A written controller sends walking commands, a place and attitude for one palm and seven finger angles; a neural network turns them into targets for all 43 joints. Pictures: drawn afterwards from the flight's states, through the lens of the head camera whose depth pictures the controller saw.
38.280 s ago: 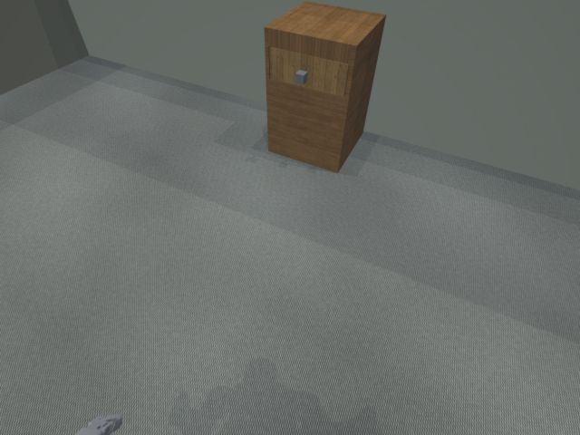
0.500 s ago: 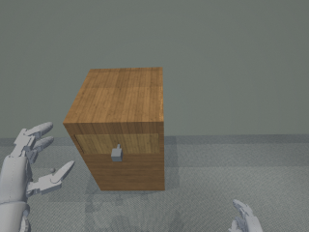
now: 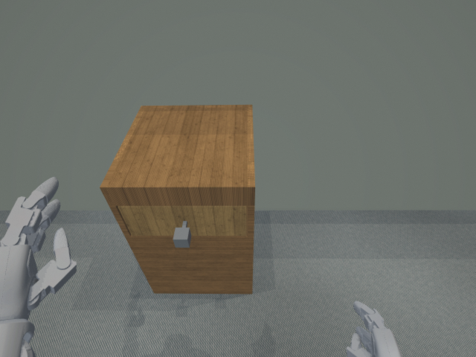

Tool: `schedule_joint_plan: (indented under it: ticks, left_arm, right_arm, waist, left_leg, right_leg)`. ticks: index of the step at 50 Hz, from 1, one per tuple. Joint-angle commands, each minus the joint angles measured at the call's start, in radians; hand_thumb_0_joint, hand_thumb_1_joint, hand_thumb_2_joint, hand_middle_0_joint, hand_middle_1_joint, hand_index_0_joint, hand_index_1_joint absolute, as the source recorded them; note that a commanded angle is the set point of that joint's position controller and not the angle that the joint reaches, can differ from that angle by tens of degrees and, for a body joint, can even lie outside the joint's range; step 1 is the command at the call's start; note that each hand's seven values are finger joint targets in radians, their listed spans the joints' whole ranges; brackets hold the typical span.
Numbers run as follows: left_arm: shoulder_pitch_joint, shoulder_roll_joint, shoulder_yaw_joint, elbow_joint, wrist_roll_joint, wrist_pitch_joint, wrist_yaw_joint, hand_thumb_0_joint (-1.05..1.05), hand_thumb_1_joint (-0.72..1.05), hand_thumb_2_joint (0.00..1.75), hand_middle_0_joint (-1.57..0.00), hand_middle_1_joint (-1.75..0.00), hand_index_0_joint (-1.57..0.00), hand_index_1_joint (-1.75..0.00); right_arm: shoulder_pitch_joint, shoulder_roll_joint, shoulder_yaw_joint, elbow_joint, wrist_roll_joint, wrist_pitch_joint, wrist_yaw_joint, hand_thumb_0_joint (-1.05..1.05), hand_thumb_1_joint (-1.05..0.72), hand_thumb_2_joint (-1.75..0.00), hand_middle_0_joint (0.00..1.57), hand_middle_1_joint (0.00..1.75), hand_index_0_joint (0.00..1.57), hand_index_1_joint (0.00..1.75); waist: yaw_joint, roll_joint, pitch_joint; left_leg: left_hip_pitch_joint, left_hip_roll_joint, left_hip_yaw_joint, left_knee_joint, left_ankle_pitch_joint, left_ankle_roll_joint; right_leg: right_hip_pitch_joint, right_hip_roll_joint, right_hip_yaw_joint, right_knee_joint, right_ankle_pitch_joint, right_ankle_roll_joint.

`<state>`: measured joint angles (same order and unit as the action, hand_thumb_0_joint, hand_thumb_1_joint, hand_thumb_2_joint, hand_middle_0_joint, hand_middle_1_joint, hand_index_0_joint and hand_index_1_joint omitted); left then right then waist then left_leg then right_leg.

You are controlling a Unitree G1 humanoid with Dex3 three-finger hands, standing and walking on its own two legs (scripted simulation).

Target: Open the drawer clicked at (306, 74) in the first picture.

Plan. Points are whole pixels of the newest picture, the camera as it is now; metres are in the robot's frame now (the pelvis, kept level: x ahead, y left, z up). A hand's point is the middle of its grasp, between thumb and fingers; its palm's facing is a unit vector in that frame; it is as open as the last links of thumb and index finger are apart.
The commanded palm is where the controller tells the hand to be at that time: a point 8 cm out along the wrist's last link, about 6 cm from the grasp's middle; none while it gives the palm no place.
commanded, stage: step back with the hand held close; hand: left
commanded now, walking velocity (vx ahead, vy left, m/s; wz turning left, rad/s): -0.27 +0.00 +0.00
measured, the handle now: (183, 232) +0.52 +0.25 -0.26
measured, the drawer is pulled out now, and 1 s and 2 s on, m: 0.00 0.00 0.00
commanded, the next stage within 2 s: stop stepping back and stand still in 1.22 s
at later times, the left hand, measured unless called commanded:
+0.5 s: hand (45, 287) +0.15 +0.25 +0.16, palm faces +0.34 -0.82 -0.46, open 7.4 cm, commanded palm +0.09 +0.29 +0.17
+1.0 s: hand out of the picture +0.07 +0.24 +0.15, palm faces +0.38 -0.83 -0.41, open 7.4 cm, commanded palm +0.01 +0.29 +0.17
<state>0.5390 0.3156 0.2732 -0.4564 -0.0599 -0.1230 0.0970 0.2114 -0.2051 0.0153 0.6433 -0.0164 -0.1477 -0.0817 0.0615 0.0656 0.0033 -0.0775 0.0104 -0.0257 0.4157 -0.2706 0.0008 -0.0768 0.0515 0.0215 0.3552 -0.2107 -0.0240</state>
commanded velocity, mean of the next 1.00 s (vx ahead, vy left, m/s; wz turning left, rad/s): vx -0.30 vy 0.00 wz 0.03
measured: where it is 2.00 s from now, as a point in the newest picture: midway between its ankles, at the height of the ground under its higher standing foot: outside the picture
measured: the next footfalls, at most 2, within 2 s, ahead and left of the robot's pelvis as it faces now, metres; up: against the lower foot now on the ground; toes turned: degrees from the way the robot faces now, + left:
right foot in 0.88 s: -0.06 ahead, -0.10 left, +0.00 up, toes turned +7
right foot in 1.36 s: -0.23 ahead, -0.11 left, +0.00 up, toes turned -6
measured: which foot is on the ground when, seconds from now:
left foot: down 0.00-1.00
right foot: down 0.00-0.76, up 0.78-0.86, down 0.88-1.00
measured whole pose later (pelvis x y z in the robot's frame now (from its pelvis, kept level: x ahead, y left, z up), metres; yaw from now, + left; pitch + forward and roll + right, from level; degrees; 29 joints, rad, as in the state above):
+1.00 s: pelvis -0.12 +0.01 -0.01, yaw +0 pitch +3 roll -1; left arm 0.66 0.35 0.35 -0.60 -0.02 -0.26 0.19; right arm 0.26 -0.19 -0.01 0.67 -0.03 -0.11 -0.05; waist -0.03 -0.01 -0.03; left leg -0.47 -0.01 -0.03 0.74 -0.38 -0.01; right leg -0.33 0.08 0.08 0.54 -0.25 -0.03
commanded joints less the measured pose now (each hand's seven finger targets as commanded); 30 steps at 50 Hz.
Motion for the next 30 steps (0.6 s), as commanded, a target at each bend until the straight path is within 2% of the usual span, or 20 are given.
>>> schedule_joint_plan:
  ticks: [1, 2, 3, 5, 6, 10, 11, 13, 15, 16, 17, 20, 24, 25, 26, 28, 30]
  left_arm:
    - [-0.107, 0.251, 0.242, -0.221, 0.021, -0.112, 0.033, 0.00, 0.90, 0.90, -0.20, -0.30, -0.20, -0.30]
    - [-0.059, 0.179, 0.173, -0.173, 0.030, -0.104, 0.032, 0.00, 0.90, 0.90, -0.20, -0.30, -0.20, -0.30]
    - [-0.032, 0.150, 0.150, -0.158, 0.038, -0.099, 0.033, 0.00, 0.90, 0.90, -0.20, -0.30, -0.20, -0.30]
    - [0.013, 0.118, 0.125, -0.135, 0.040, -0.093, 0.036, 0.00, 0.90, 0.90, -0.20, -0.30, -0.20, -0.30]
    - [0.023, 0.128, 0.134, -0.156, 0.040, -0.098, 0.039, 0.00, 0.90, 0.90, -0.20, -0.30, -0.20, -0.30]
    - [0.068, 0.167, 0.159, -0.255, 0.043, -0.110, 0.058, 0.00, 0.90, 0.90, -0.20, -0.30, -0.20, -0.30]
    - [0.073, 0.198, 0.180, -0.301, 0.042, -0.116, 0.063, 0.00, 0.90, 0.90, -0.20, -0.30, -0.20, -0.30]
    - [0.110, 0.217, 0.199, -0.357, 0.037, -0.126, 0.072, 0.00, 0.90, 0.90, -0.20, -0.30, -0.20, -0.30]
    - [0.130, 0.230, 0.210, -0.400, 0.036, -0.134, 0.079, 0.00, 0.90, 0.90, -0.20, -0.30, -0.20, -0.30]
    - [0.148, 0.243, 0.228, -0.404, 0.033, -0.134, 0.083, 0.00, 0.90, 0.90, -0.20, -0.30, -0.20, -0.30]
    - [0.151, 0.230, 0.218, -0.402, 0.034, -0.136, 0.085, 0.00, 0.90, 0.90, -0.20, -0.30, -0.20, -0.30]
    - [0.170, 0.209, 0.221, -0.365, 0.034, -0.140, 0.092, 0.00, 0.90, 0.90, -0.20, -0.30, -0.20, -0.30]
    - [0.147, 0.166, 0.191, -0.304, 0.041, -0.136, 0.092, 0.00, 0.90, 0.90, -0.20, -0.30, -0.20, -0.30]
    - [0.133, 0.156, 0.182, -0.295, 0.046, -0.135, 0.093, 0.00, 0.90, 0.90, -0.20, -0.30, -0.20, -0.30]
    - [0.103, 0.170, 0.188, -0.302, 0.049, -0.135, 0.094, 0.00, 0.90, 0.90, -0.20, -0.30, -0.20, -0.30]
    - [0.066, 0.153, 0.161, -0.274, 0.062, -0.139, 0.097, 0.00, 0.90, 0.90, -0.20, -0.30, -0.20, -0.30]
    - [0.025, 0.156, 0.149, -0.274, 0.069, -0.144, 0.102, 0.00, 0.90, 0.90, -0.20, -0.30, -0.20, -0.30]
  right_arm:
    - [-0.128, -0.123, -0.041, -0.191, -0.008, 0.003, -0.016, 0.00, -0.90, -0.90, 0.20, 0.30, 0.20, 0.30]
    - [-0.124, -0.133, -0.045, -0.182, -0.012, 0.016, -0.013, 0.00, -0.90, -0.90, 0.20, 0.30, 0.20, 0.30]
    - [-0.112, -0.133, -0.052, -0.190, -0.010, 0.025, -0.006, 0.00, -0.90, -0.90, 0.20, 0.30, 0.20, 0.30]
    - [-0.100, -0.131, -0.058, -0.200, -0.004, 0.044, 0.004, 0.00, -0.90, -0.90, 0.20, 0.30, 0.20, 0.30]
    - [-0.104, -0.133, -0.061, -0.205, -0.007, 0.048, 0.003, 0.00, -0.90, -0.90, 0.20, 0.30, 0.20, 0.30]
    - [-0.101, -0.128, -0.071, -0.239, 0.000, 0.055, 0.005, 0.00, -0.90, -0.90, 0.20, 0.30, 0.20, 0.30]
    - [-0.101, -0.130, -0.071, -0.245, -0.002, 0.052, 0.002, 0.00, -0.90, -0.90, 0.20, 0.30, 0.20, 0.30]
    - [-0.100, -0.123, -0.071, -0.260, 0.000, 0.044, 0.000, 0.00, -0.90, -0.90, 0.20, 0.30, 0.20, 0.30]
    - [-0.095, -0.121, -0.073, -0.266, 0.001, 0.036, -0.001, 0.00, -0.90, -0.90, 0.20, 0.30, 0.20, 0.30]
    - [-0.095, -0.121, -0.073, -0.262, -0.002, 0.030, -0.005, 0.00, -0.90, -0.90, 0.20, 0.30, 0.20, 0.30]
    - [-0.091, -0.117, -0.070, -0.260, -0.003, 0.026, -0.005, 0.00, -0.90, -0.90, 0.20, 0.30, 0.20, 0.30]
    - [-0.083, -0.122, -0.073, -0.246, -0.009, 0.014, -0.007, 0.00, -0.90, -0.90, 0.20, 0.30, 0.20, 0.30]
    - [-0.069, -0.133, -0.071, -0.225, -0.011, -0.002, -0.009, 0.00, -0.90, -0.90, 0.20, 0.30, 0.20, 0.30]
    - [-0.064, -0.139, -0.071, -0.222, -0.013, -0.002, -0.009, 0.00, -0.90, -0.90, 0.20, 0.30, 0.20, 0.30]
    - [-0.065, -0.139, -0.073, -0.219, -0.017, -0.003, -0.014, 0.00, -0.90, -0.90, 0.20, 0.30, 0.20, 0.30]
    - [-0.047, -0.139, -0.073, -0.217, -0.018, 0.000, -0.010, 0.00, -0.90, -0.90, 0.20, 0.30, 0.20, 0.30]
    - [-0.037, -0.142, -0.075, -0.208, -0.021, 0.009, -0.007, 0.00, -0.90, -0.90, 0.20, 0.30, 0.20, 0.30]
  waist:
    - [-0.042, -0.024, 0.049]
    - [-0.059, -0.051, 0.041]
    - [-0.063, -0.079, 0.004]
    - [-0.070, -0.081, -0.050]
    - [-0.068, -0.047, -0.083]
    - [-0.069, -0.052, -0.200]
    - [-0.064, -0.015, -0.223]
    - [-0.061, -0.006, -0.256]
    - [-0.063, 0.022, -0.266]
    - [-0.059, 0.055, -0.255]
    - [-0.064, 0.038, -0.236]
    - [-0.072, 0.080, -0.193]
    - [-0.081, 0.088, -0.100]
    - [-0.085, 0.079, -0.079]
    - [-0.087, 0.040, -0.055]
    - [-0.096, -0.057, -0.008]
    - [-0.103, -0.108, 0.015]
  left_leg:
    - [-0.097, -0.002, 0.001, -0.045, 0.140, 0.014]
    - [-0.094, -0.001, -0.002, -0.031, 0.146, 0.016]
    - [-0.086, 0.006, 0.003, -0.021, 0.144, 0.014]
    - [-0.088, 0.021, 0.004, -0.016, 0.209, 0.012]
    - [-0.091, 0.026, 0.008, -0.017, 0.264, 0.008]
    - [-0.112, 0.051, 0.001, 0.008, 0.464, 0.003]
    - [-0.135, 0.055, -0.008, 0.014, 0.494, -0.002]
    - [-0.147, 0.069, -0.010, 0.030, 0.539, -0.003]
    - [-0.163, 0.080, -0.013, 0.036, 0.534, 0.000]
    - [-0.178, 0.084, -0.019, 0.030, 0.518, -0.003]
    - [-0.196, 0.092, -0.024, 0.020, 0.504, -0.002]
    - [-0.280, 0.118, -0.034, -0.007, 0.388, 0.022]
    - [-0.446, 0.127, -0.057, -0.035, 0.084, 0.042]
    - [-0.487, 0.117, -0.060, -0.034, -0.013, 0.044]
    - [-0.506, 0.103, -0.051, -0.023, -0.118, 0.041]
    - [-0.478, 0.042, -0.038, 0.034, -0.277, 0.030]
    - [-0.361, 0.004, -0.019, 0.117, -0.268, 0.015]
  right_leg:
    - [-0.132, -0.051, 0.081, -0.113, 0.177, -0.003]
    - [-0.156, -0.055, 0.091, -0.114, 0.174, -0.005]
    - [-0.145, -0.061, 0.096, -0.106, 0.168, -0.003]
    - [-0.112, -0.063, 0.082, -0.078, 0.226, -0.003]
    - [-0.084, -0.066, 0.071, -0.058, 0.280, -0.005]
    - [0.004, -0.060, 0.032, 0.043, 0.453, 0.006]
    - [0.027, -0.065, 0.028, 0.067, 0.464, 0.004]
    - [0.031, -0.059, 0.020, 0.111, 0.483, 0.006]
    - [0.018, -0.050, 0.016, 0.140, 0.440, 0.008]
    - [-0.004, -0.047, 0.014, 0.145, 0.396, 0.007]
    - [-0.016, -0.040, 0.001, 0.159, 0.345, 0.011]
    - [-0.033, -0.024, -0.001, 0.201, 0.203, 0.017]
    - [-0.048, -0.024, 0.029, 0.212, 0.107, 0.011]
    - [-0.052, -0.022, 0.046, 0.200, 0.097, 0.007]
    - [-0.081, -0.030, 0.072, 0.162, 0.077, 0.002]
    - [-0.205, -0.069, 0.151, 0.033, -0.096, -0.020]
    - [-0.366, -0.106, 0.200, -0.085, -0.291, -0.045]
